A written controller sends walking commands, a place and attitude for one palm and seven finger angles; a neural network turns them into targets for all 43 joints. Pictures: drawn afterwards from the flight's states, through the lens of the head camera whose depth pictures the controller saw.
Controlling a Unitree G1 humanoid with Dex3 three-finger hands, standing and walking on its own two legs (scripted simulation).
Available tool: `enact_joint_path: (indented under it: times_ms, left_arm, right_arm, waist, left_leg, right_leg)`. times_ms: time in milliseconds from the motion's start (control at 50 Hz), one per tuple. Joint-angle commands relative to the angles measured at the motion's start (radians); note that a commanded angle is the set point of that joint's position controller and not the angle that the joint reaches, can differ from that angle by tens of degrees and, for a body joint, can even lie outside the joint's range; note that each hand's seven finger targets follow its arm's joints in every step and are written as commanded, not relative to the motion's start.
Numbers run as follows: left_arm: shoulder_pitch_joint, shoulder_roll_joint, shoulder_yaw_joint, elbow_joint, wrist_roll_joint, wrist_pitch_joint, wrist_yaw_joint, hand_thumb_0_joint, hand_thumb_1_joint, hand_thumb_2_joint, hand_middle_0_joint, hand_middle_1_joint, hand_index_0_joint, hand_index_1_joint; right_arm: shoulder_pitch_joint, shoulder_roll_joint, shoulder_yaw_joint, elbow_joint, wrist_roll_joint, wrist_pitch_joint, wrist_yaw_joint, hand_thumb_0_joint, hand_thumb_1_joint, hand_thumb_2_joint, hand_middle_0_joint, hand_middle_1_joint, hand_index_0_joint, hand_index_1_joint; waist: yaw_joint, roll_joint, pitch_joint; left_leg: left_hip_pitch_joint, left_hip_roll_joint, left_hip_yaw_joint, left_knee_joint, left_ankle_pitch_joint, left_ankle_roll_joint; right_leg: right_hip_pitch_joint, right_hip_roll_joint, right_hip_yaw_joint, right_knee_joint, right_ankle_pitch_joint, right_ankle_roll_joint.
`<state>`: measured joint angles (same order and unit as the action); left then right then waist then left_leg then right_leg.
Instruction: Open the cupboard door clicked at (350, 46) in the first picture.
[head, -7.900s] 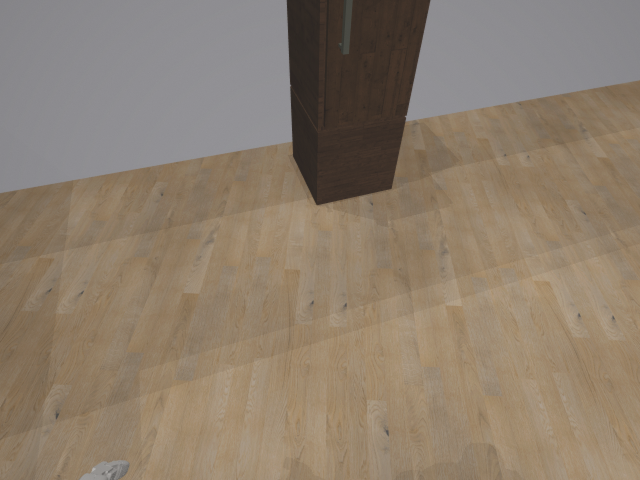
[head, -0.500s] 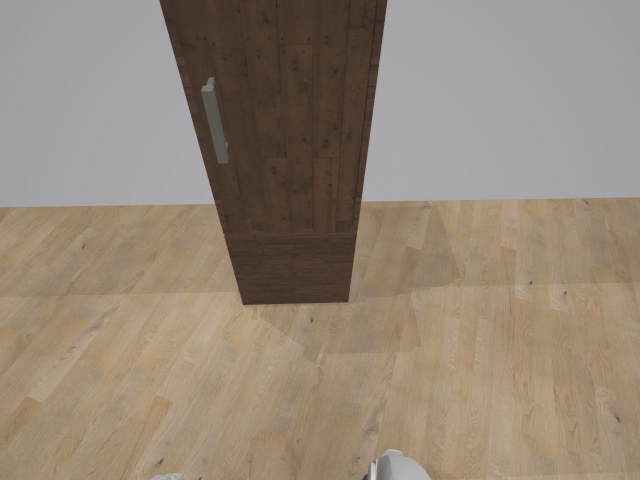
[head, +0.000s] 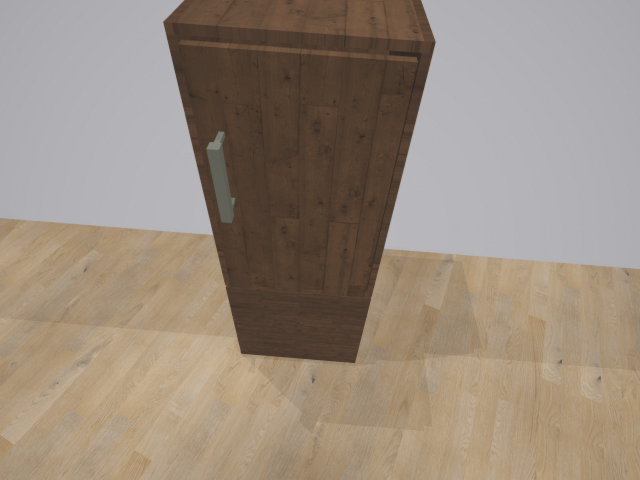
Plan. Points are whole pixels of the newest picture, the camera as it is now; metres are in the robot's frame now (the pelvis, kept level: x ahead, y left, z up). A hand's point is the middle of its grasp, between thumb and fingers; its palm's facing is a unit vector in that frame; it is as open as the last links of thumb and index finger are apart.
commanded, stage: come to a stop and stand still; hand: left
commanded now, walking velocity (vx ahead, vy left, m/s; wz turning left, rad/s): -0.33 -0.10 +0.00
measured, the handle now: (224, 178) +0.58 +0.23 +0.03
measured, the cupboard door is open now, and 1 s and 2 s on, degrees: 0 0 0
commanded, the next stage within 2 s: none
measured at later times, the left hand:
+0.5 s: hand out of the picture +0.07 +0.14 -0.16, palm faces +0.03 -0.96 -0.29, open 7.3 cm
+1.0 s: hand out of the picture -0.01 +0.19 -0.17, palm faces +0.04 -0.96 -0.27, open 7.4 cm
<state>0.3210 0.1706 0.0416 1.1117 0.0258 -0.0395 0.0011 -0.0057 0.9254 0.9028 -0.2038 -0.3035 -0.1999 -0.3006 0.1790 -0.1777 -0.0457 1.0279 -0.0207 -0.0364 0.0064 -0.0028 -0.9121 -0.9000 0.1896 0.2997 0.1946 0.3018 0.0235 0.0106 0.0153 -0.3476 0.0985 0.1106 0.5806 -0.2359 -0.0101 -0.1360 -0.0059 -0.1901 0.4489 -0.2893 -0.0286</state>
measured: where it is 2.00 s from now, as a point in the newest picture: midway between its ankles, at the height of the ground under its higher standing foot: outside the picture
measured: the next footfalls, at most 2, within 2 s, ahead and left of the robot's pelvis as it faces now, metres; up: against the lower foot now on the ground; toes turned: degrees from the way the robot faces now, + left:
left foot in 0.02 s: +0.11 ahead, +0.12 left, +0.00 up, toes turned +8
right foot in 0.40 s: +0.09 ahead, -0.15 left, +0.00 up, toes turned -2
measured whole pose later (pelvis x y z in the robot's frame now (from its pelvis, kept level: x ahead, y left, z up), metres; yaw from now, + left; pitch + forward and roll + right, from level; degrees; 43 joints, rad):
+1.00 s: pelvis -0.01 -0.01 -0.01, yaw +1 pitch -2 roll +1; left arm 0.29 0.20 0.01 1.04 0.03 0.04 0.02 0.00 0.91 0.90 -0.21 -0.30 -0.20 -0.30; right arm 0.29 -0.20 -0.01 0.95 -0.02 0.02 -0.01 0.00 -0.91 -0.90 0.19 0.30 0.20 0.30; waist 0.01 0.03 0.02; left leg -0.19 0.00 0.06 0.57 -0.35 0.01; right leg -0.34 -0.08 -0.03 0.58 -0.22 0.00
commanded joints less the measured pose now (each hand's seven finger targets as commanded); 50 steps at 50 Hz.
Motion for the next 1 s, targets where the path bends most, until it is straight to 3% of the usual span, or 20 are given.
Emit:
enact_joint_path:
  times_ms: [0, 20, 100, 180, 240, 300, 340, 360, 380, 420, 500, 580, 720, 780, 800, 820, 840, 880, 920, 980]
  left_arm:
    - [0.04, 0.017, -0.005, -0.048, -0.017, -0.001, 0.01, 0.0, 0.9, 0.9, -0.2, -0.3, -0.2, -0.3]
    - [0.045, 0.021, -0.013, -0.04, -0.017, 0.009, 0.02, 0.0, 0.9, 0.9, -0.2, -0.3, -0.2, -0.3]
    - [0.072, 0.048, -0.016, 0.002, -0.021, 0.037, 0.031, 0.0, 0.9, 0.9, -0.2, -0.3, -0.2, -0.3]
    - [0.035, 0.07, 0.011, -0.057, -0.009, 0.068, 0.033, 0.0, 0.9, 0.9, -0.2, -0.3, -0.2, -0.3]
    - [0.018, 0.056, 0.025, -0.093, -0.008, 0.079, 0.032, 0.0, 0.9, 0.9, -0.2, -0.3, -0.2, -0.3]
    - [0.055, 0.045, 0.025, -0.104, -0.009, 0.072, 0.029, 0.0, 0.9, 0.9, -0.2, -0.3, -0.2, -0.3]
    - [0.104, 0.074, 0.024, -0.091, -0.002, 0.055, 0.031, 0.0, 0.9, 0.9, -0.2, -0.3, -0.2, -0.3]
    - [0.066, 0.155, 0.03, -0.107, 0.01, 0.04, 0.036, 0.0, 0.9, 0.9, -0.2, -0.3, -0.2, -0.3]
    - [0.027, 0.216, 0.035, -0.136, 0.007, 0.039, 0.034, 0.0, 0.9, 0.9, -0.2, -0.3, -0.2, -0.3]
    - [-0.045, 0.22, 0.041, -0.154, 0.004, 0.042, 0.036, 0.0, 0.9, 0.9, -0.2, -0.3, -0.2, -0.3]
    - [-0.109, 0.191, 0.044, -0.182, 0.0, 0.041, 0.041, 0.0, 0.9, 0.9, -0.2, -0.3, -0.2, -0.3]
    - [-0.035, 0.195, 0.049, -0.162, -0.001, 0.036, 0.043, 0.0, 0.9, 0.9, -0.2, -0.3, -0.2, -0.3]
    - [-0.024, 0.223, 0.057, -0.145, 0.008, 0.04, 0.034, 0.0, 0.9, 0.9, -0.2, -0.3, -0.2, -0.3]
    - [-0.057, 0.218, 0.055, -0.134, 0.007, 0.047, 0.033, 0.0, 0.9, 0.9, -0.2, -0.3, -0.2, -0.3]
    - [-0.008, 0.21, 0.026, -0.121, 0.013, 0.017, 0.074, 0.0, 0.9, 0.9, -0.2, -0.3, -0.2, -0.3]
    - [-0.054, 0.246, 0.028, -0.163, 0.002, 0.021, 0.069, 0.0, 0.9, 0.9, -0.2, -0.3, -0.2, -0.3]
    - [-0.081, 0.196, 0.014, -0.164, -0.005, 0.034, 0.061, 0.0, 0.9, 0.9, -0.2, -0.3, -0.2, -0.3]
    - [-0.041, 0.111, -0.008, -0.174, -0.012, 0.052, 0.041, 0.0, 0.9, 0.9, -0.2, -0.3, -0.2, -0.3]
    - [-0.046, 0.107, -0.012, -0.157, -0.003, 0.054, 0.029, 0.0, 0.9, 0.9, -0.2, -0.3, -0.2, -0.3]
    - [-0.016, 0.126, -0.02, -0.129, -0.007, 0.041, 0.02, 0.0, 0.9, 0.9, -0.2, -0.3, -0.2, -0.3]
  right_arm:
    - [0.222, -0.146, -0.005, 0.031, -0.007, -0.017, -0.021, 0.0, -0.9, -0.9, 0.2, 0.3, 0.2, 0.3]
    - [0.181, -0.136, 0.001, 0.034, -0.003, -0.007, -0.032, 0.0, -0.9, -0.9, 0.2, 0.3, 0.2, 0.3]
    - [0.043, -0.115, 0.01, 0.026, 0.01, 0.006, -0.059, 0.0, -0.9, -0.9, 0.2, 0.3, 0.2, 0.3]
    - [0.046, -0.165, -0.038, 0.006, 0.009, 0.036, -0.064, 0.0, -0.9, -0.9, 0.2, 0.3, 0.2, 0.3]
    - [-0.011, -0.172, -0.05, -0.024, -0.001, 0.051, -0.058, 0.0, -0.9, -0.9, 0.2, 0.3, 0.2, 0.3]
    - [-0.073, -0.164, -0.052, -0.048, -0.004, 0.056, -0.044, 0.0, -0.9, -0.9, 0.2, 0.3, 0.2, 0.3]
    - [-0.077, -0.131, -0.047, -0.052, 0.005, 0.062, -0.03, 0.0, -0.9, -0.9, 0.2, 0.3, 0.2, 0.3]
    - [-0.034, -0.065, -0.038, -0.06, 0.014, 0.064, -0.022, 0.0, -0.9, -0.9, 0.2, 0.3, 0.2, 0.3]
    - [-0.029, -0.043, -0.033, -0.079, 0.016, 0.076, -0.015, 0.0, -0.9, -0.9, 0.2, 0.3, 0.2, 0.3]
    - [-0.04, -0.068, -0.04, -0.068, 0.007, 0.1, -0.014, 0.0, -0.9, -0.9, 0.2, 0.3, 0.2, 0.3]
    - [0.038, -0.109, -0.043, -0.033, -0.002, 0.093, -0.002, 0.0, -0.9, -0.9, 0.2, 0.3, 0.2, 0.3]
    - [0.022, -0.109, -0.036, -0.051, -0.003, 0.088, -0.001, 0.0, -0.9, -0.9, 0.2, 0.3, 0.2, 0.3]
    - [0.051, -0.088, -0.019, -0.053, 0.007, 0.075, -0.003, 0.0, -0.9, -0.9, 0.2, 0.3, 0.2, 0.3]
    - [0.106, -0.071, -0.013, -0.032, 0.011, 0.065, -0.009, 0.0, -0.9, -0.9, 0.2, 0.3, 0.2, 0.3]
    - [0.148, -0.13, -0.016, -0.085, 0.003, 0.04, -0.011, 0.0, -0.9, -0.9, 0.2, 0.3, 0.2, 0.3]
    - [0.168, -0.068, -0.003, -0.104, 0.006, 0.038, -0.013, 0.0, -0.9, -0.9, 0.2, 0.3, 0.2, 0.3]
    - [0.183, -0.077, 0.009, -0.108, 0.004, 0.036, -0.012, 0.0, -0.9, -0.9, 0.2, 0.3, 0.2, 0.3]
    - [0.193, -0.159, 0.003, -0.143, -0.01, 0.034, -0.015, 0.0, -0.9, -0.9, 0.2, 0.3, 0.2, 0.3]
    - [0.067, -0.146, 0.01, -0.173, -0.004, 0.035, -0.015, 0.0, -0.9, -0.9, 0.2, 0.3, 0.2, 0.3]
    - [0.103, -0.123, 0.024, -0.154, 0.003, 0.03, -0.015, 0.0, -0.9, -0.9, 0.2, 0.3, 0.2, 0.3]
  waist:
    - [-0.059, 0.224, -0.007]
    - [-0.048, 0.239, -0.022]
    - [-0.012, 0.135, -0.024]
    - [-0.033, 0.103, -0.067]
    - [-0.023, 0.139, -0.072]
    - [0.011, 0.166, -0.07]
    - [0.035, 0.066, -0.064]
    - [0.009, -0.167, -0.045]
    - [0.012, -0.239, -0.008]
    - [0.009, -0.216, 0.03]
    - [-0.006, -0.156, 0.025]
    - [0.036, -0.153, -0.015]
    - [0.045, -0.198, -0.048]
    - [0.017, -0.21, -0.052]
    - [-0.044, -0.015, -0.13]
    - [-0.054, 0.002, -0.139]
    - [-0.062, 0.052, -0.051]
    - [-0.026, 0.182, 0.023]
    - [0.002, 0.208, 0.096]
    - [0.0, 0.027, 0.121]
  left_leg:
    - [0.334, 0.238, -0.286, -0.235, 0.38, 0.108]
    - [0.272, 0.281, -0.323, -0.294, 0.478, 0.152]
    - [0.292, 0.233, -0.183, -0.223, 0.879, 0.162]
    - [0.324, 0.269, -0.174, -0.2, 0.887, 0.195]
    - [0.247, 0.256, -0.139, -0.196, 0.73, 0.185]
    - [0.147, 0.211, -0.114, -0.177, 0.495, 0.144]
    - [0.072, 0.113, -0.066, -0.071, 0.188, 0.068]
    - [-0.016, -0.015, 0.003, 0.074, -0.071, 0.002]
    - [-0.019, -0.072, -0.029, 0.2, -0.299, -0.014]
    - [-0.039, -0.068, -0.133, 0.406, -0.296, 0.002]
    - [-0.118, -0.055, -0.148, 0.501, -0.127, -0.019]
    - [-0.146, -0.059, -0.139, 0.401, -0.138, -0.037]
    - [-0.036, -0.076, -0.089, 0.154, -0.195, -0.027]
    - [0.073, -0.087, -0.059, 0.008, -0.15, -0.016]
    - [0.134, -0.115, -0.021, 0.024, -0.14, -0.026]
    - [0.161, -0.088, -0.043, -0.087, -0.137, -0.007]
    - [0.171, -0.066, -0.067, -0.176, -0.109, 0.004]
    - [-0.006, 0.119, -0.249, -0.301, -0.098, 0.081]
    - [-0.121, 0.05, -0.211, -0.321, -0.256, 0.077]
    - [-0.107, 0.002, -0.178, -0.293, -0.245, 0.06]
  right_leg:
    - [-0.28, -0.059, 0.048, 0.176, -0.087, 0.02]
    - [-0.233, -0.048, 0.081, 0.271, -0.267, 0.038]
    - [-0.205, -0.093, 0.154, 0.265, -0.166, 0.056]
    - [-0.26, -0.069, 0.15, 0.392, -0.194, 0.056]
    - [-0.251, -0.061, 0.16, 0.439, -0.19, 0.052]
    - [-0.14, -0.057, 0.135, 0.269, -0.071, 0.044]
    - [-0.038, -0.073, 0.146, 0.021, 0.149, 0.05]
    - [-0.036, -0.236, 0.37, -0.101, 0.279, 0.0]
    - [-0.141, -0.382, 0.473, -0.179, 0.344, -0.097]
    - [-0.247, -0.378, 0.527, -0.236, 0.06, -0.15]
    - [-0.141, -0.319, 0.397, -0.21, 0.04, -0.11]
    - [0.006, -0.336, 0.401, -0.195, 0.11, -0.125]
    - [0.028, -0.308, 0.383, -0.204, 0.116, -0.129]
    - [-0.035, -0.278, 0.352, -0.195, 0.076, -0.111]
    - [0.013, -0.29, 0.39, -0.048, 0.407, -0.085]
    - [-0.077, -0.267, 0.318, -0.021, 0.091, -0.085]
    - [-0.185, -0.196, 0.249, 0.011, -0.099, -0.053]
    - [-0.186, -0.061, 0.098, 0.181, -0.118, 0.01]
    - [-0.115, -0.049, 0.116, 0.133, -0.035, 0.011]
    - [-0.084, -0.061, 0.176, 0.053, 0.002, 0.005]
